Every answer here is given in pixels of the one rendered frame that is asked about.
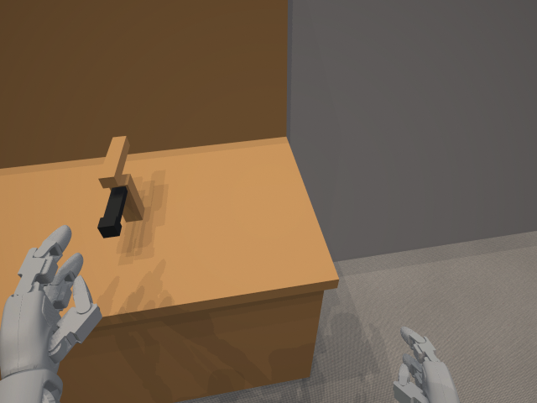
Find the robot right hand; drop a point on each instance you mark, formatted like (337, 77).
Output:
(433, 381)

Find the robot left hand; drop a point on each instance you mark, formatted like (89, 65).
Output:
(31, 314)

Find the counter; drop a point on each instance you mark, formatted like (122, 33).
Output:
(216, 281)

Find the tap lever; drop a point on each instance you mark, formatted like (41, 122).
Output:
(109, 225)

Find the robot left forearm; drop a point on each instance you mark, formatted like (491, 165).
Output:
(31, 386)

